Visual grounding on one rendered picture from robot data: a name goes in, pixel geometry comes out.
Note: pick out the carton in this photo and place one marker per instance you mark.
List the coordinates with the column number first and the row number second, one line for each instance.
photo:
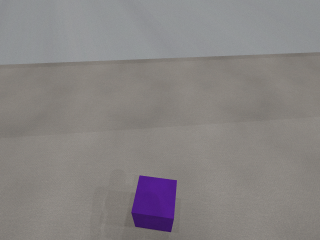
column 154, row 203

